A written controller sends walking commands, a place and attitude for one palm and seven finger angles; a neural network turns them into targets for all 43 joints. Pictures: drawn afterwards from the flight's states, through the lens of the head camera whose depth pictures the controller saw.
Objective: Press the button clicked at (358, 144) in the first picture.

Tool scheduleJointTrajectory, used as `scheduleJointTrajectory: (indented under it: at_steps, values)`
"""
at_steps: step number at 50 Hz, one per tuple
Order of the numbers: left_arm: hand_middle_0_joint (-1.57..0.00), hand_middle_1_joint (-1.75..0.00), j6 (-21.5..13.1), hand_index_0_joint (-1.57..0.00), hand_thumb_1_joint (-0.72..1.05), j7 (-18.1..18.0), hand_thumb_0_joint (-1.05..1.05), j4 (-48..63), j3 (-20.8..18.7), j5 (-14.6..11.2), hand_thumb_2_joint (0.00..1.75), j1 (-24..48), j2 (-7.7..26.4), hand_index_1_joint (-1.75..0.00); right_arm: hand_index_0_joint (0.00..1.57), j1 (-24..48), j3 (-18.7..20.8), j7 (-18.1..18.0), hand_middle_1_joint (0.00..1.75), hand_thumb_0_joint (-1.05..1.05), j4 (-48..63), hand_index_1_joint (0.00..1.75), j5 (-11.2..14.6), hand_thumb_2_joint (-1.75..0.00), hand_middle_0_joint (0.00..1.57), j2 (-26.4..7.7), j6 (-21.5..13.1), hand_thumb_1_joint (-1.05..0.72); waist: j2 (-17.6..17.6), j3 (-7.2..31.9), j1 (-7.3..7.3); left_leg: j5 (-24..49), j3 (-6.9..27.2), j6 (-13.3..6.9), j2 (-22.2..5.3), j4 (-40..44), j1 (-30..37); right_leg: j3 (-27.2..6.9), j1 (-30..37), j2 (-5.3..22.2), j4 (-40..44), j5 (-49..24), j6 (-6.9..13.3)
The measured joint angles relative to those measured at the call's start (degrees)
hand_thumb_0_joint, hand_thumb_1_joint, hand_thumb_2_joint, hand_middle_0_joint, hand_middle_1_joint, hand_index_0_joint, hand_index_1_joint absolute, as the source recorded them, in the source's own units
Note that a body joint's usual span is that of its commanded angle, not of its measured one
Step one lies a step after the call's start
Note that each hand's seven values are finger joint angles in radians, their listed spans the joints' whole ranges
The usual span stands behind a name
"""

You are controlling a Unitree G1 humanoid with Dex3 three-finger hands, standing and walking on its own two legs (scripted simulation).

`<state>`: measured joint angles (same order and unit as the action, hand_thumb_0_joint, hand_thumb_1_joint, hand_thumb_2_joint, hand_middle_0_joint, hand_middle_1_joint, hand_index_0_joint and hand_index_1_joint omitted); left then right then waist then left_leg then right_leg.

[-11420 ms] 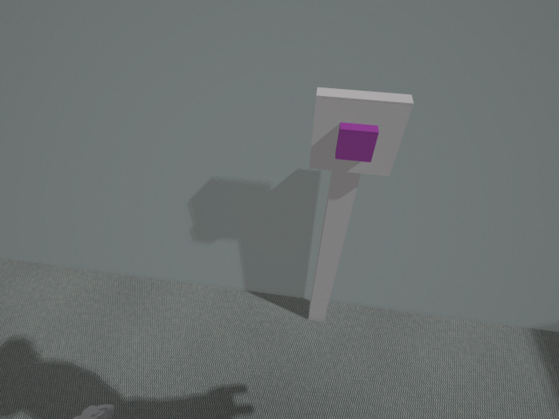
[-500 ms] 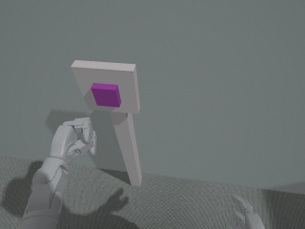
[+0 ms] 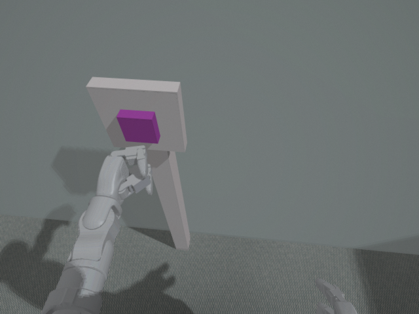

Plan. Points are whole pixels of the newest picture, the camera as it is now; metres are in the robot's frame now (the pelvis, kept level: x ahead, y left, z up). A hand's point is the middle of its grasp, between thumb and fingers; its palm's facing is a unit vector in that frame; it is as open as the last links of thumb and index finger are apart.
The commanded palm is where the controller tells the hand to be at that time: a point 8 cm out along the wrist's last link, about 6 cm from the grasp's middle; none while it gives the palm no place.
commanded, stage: aim a knuckle at the button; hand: left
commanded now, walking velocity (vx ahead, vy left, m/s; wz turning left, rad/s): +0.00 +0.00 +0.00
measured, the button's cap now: (140, 125) +0.45 +0.15 +0.11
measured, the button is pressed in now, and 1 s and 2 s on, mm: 0 0 0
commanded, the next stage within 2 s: none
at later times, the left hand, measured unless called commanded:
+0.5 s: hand (148, 178) +0.35 +0.12 +0.08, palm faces -0.08 -1.00 -0.03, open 3.1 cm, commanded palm +0.32 +0.19 +0.08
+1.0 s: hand (144, 170) +0.36 +0.13 +0.09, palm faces -0.07 -1.00 -0.03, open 3.1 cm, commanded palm +0.33 +0.18 +0.09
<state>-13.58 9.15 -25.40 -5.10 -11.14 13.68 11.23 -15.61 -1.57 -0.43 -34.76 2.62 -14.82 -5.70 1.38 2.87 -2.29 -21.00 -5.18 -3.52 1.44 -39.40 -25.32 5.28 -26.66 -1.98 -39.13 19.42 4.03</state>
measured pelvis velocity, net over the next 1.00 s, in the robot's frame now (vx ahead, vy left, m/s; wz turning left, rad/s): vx -0.01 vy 0.00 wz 0.00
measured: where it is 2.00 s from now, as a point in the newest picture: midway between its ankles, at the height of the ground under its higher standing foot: outside the picture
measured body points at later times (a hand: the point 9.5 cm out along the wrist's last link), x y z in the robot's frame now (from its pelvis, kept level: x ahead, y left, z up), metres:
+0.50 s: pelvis -0.01 +0.01 +0.00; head +0.02 +0.00 +0.45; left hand +0.34 +0.18 +0.08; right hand +0.13 -0.23 -0.10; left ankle -0.01 +0.08 -0.72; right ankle +0.00 -0.07 -0.72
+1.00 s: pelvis -0.01 +0.00 +0.00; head +0.03 -0.01 +0.45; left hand +0.36 +0.19 +0.09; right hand +0.11 -0.24 -0.11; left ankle -0.01 +0.08 -0.72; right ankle +0.00 -0.07 -0.72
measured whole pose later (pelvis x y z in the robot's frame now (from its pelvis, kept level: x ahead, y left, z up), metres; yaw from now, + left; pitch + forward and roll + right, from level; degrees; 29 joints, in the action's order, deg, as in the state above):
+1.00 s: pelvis -0.01 +0.00 +0.00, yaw +0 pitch +6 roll +0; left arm -16.9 6.5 -27.7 -4.7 -10.8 16.5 11.5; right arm -16.3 -1.5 -0.5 -34.8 2.7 -14.9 -3.7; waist 1.8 2.5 -2.3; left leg -20.5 -5.4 -3.8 1.5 -39.0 -24.8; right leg 4.9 -26.1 -2.0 -38.5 18.6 3.8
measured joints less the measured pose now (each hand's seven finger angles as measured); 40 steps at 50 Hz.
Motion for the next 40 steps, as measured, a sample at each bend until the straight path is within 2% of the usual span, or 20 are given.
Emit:
scheduleJointTrajectory:
  at_steps: [5,9,14,21,25,29,35,40]
  values:
    - [-1.3,-1.5,-1.74,-1.29,0.9,-0.95,0.02,-0.69,-1.26,0.27,0.9,0.41,0.61,-1.5,0.2,-0.8,-0.1,0.26,0.3,0.02,-0.23,0.3,0.04,-0.9,0.2,0.31,1.09,-0.9,0.06,0.55,-0.23,0.02,-0.51,-0.09,-0.13,0.49,0.74,-0.55,0.52,-0.19,0.39,-0.19,-0.12]
    - [-1.3,-1.5,-1.0,-1.29,0.9,-0.42,0.01,-2.01,-1.46,-0.3,0.9,0.29,1.23,-1.5,0.2,-1.58,0.0,0.44,0.3,0.02,0.11,0.3,0.4,-0.9,0.2,0.08,1.83,-0.9,0.56,0.85,-0.11,0.17,-0.44,-0.2,-0.08,0.78,1.04,-0.5,0.94,-0.17,0.87,-0.43,-0.23]
    - [-1.3,-1.5,-0.57,-1.29,0.9,0.15,0.01,-1.47,0.3,-0.78,0.9,-1.05,0.2,-1.5,0.2,-1.6,0.21,0.3,0.3,0.02,0.4,0.3,0.52,-0.9,0.2,-0.24,1.91,-0.9,0.72,0.38,0.24,0.37,-0.18,-0.41,0.15,0.62,0.85,-0.23,0.94,0.08,0.85,-0.6,-0.38]
    - [-1.3,-1.5,-2.71,-1.3,0.9,-2.42,0.02,2.04,3.0,0.83,0.9,-1.85,-1.96,-1.5,0.2,-0.15,0.15,0.34,0.3,0.02,0.13,0.3,0.15,-0.9,0.2,0.02,1.38,-0.9,0.52,0.13,0.59,0.49,-0.31,-0.63,0.43,0.52,1.32,-0.36,1.25,0.39,0.39,-0.56,-0.6]
    - [-1.31,-1.5,-1.36,-1.3,0.9,-3.21,0.01,-2.5,2.13,1.69,0.9,2.06,-1.01,-1.5,0.2,1.02,-0.63,0.4,0.3,0.01,0.32,0.3,0.24,-0.9,0.2,0.5,2.11,-0.9,-0.21,-0.12,0.16,0.7,-0.16,-0.56,0.45,0.23,0.87,-0.17,0.83,0.45,0.06,-0.64,-0.47]
    - [-1.3,-1.5,-0.11,-1.3,0.9,-2.94,0.01,-3.85,0.73,1.31,0.9,2.65,0.04,-1.5,0.2,0.82,-0.61,0.35,0.3,0.01,1.35,0.3,0.24,-0.9,0.2,0.58,2.34,-0.9,-0.18,-0.27,-0.01,0.92,-0.37,-0.44,0.24,0.5,0.76,-0.38,0.68,0.22,0.45,-1.04,-0.34]
    - [-1.3,-1.5,-2.3,-1.29,0.9,-1.88,0.02,-0.82,1.52,-0.08,0.9,0.19,-0.61,-1.5,0.2,-0.64,-0.12,0.37,0.3,0.01,0.79,0.3,0.35,-0.9,0.2,0.02,1.9,-0.9,0.7,0.37,0.69,0.72,-0.2,-0.5,0.26,0.77,1.52,-0.28,1.58,0.18,0.94,-0.93,-0.44]
    - [-1.3,-1.5,-1.33,-1.3,0.9,-1.47,0.01,-4.17,1.88,0.54,0.9,2.22,-0.84,-1.5,0.2,-0.2,-0.59,0.45,0.3,0.01,0.1,0.3,0.47,-0.9,0.2,-0.04,2.62,-0.9,0.07,0.15,0.42,0.68,0.22,-0.45,0.38,0.18,0.76,0.17,0.98,0.36,0.37,-0.69,-0.37]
